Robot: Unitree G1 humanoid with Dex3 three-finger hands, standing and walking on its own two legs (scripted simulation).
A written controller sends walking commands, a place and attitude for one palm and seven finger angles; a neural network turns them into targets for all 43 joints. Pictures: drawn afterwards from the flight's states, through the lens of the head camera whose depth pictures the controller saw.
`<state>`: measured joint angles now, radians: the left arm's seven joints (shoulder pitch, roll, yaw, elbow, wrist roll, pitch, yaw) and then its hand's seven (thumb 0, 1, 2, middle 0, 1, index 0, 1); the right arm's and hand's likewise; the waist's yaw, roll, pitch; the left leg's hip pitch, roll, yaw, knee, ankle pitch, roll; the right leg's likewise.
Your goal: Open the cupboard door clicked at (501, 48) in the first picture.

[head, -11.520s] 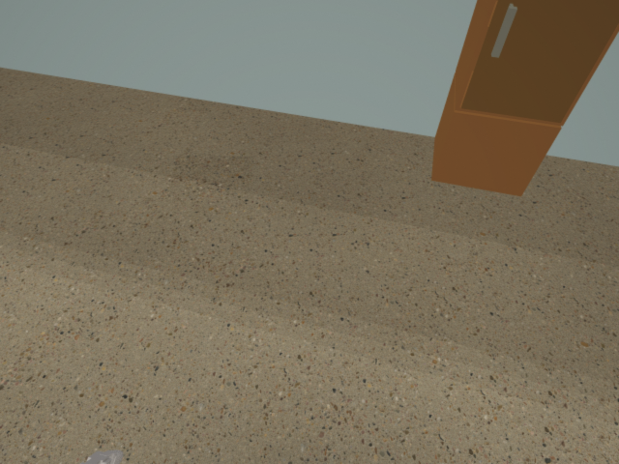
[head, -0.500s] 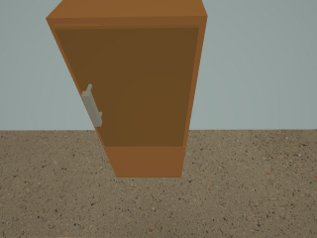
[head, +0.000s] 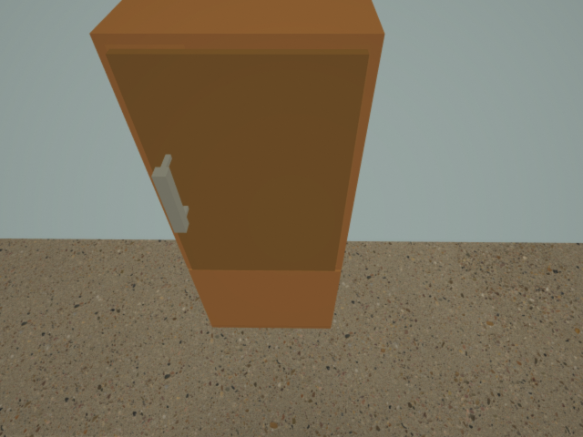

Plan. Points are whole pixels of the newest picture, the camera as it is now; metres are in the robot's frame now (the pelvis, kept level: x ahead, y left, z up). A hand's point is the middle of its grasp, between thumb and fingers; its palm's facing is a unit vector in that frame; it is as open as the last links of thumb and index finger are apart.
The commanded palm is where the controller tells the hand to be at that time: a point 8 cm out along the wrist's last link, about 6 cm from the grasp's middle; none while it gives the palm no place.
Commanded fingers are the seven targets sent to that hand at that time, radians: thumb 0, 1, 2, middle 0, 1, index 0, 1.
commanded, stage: raise the hand with hooked fingers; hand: left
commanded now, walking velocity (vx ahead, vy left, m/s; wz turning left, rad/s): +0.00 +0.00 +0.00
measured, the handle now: (174, 194) +0.55 +0.28 -0.03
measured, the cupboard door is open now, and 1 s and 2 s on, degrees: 0 0 0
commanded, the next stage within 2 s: none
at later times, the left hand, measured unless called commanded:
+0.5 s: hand out of the picture +0.14 +0.20 -0.08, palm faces +0.08 -1.00 +0.02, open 8.9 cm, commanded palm +0.13 +0.26 -0.05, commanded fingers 0.00 0.32 0.65 -0.24 -0.68 -0.24 -0.68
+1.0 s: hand (105, 392) +0.18 +0.27 -0.04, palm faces +0.06 -1.00 -0.06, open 11.9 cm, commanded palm +0.16 +0.32 -0.03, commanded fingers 0.00 -0.27 0.40 -0.28 -1.05 -0.28 -1.05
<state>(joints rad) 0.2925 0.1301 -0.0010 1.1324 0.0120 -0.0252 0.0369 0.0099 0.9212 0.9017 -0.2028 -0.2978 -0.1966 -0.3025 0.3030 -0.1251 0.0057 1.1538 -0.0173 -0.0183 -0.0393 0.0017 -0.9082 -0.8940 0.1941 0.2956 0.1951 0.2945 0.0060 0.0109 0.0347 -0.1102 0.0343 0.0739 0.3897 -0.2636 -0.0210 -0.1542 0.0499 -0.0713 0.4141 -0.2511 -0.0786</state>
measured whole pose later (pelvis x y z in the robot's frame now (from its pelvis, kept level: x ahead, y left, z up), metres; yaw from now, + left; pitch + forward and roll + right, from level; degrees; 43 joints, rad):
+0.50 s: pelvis -0.06 +0.03 -0.10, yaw +2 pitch +13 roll +0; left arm 0.41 0.15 0.06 0.09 -0.19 -0.42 -0.19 0.01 0.54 0.75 -0.23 -0.53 -0.23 -0.54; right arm 0.12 -0.27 -0.05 0.40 0.01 -0.19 -0.01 0.01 -0.91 -0.89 0.19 0.30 0.19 0.29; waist 0.04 -0.04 -0.14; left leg -0.86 0.00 0.03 1.18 -0.54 0.03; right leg -0.88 -0.02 -0.10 1.16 -0.51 -0.05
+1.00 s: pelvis -0.06 +0.06 -0.08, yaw +2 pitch +14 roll -3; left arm 0.30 0.27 0.21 0.06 -0.27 -0.39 -0.24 0.00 -0.04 0.50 -0.27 -0.91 -0.26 -0.91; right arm 0.29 -0.27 0.01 0.56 0.01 -0.21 -0.05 0.01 -0.90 -0.89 0.20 0.30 0.20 0.30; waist -0.02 0.02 -0.12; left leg -0.86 0.00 0.02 1.11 -0.51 0.06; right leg -0.84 -0.02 -0.11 1.04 -0.44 -0.01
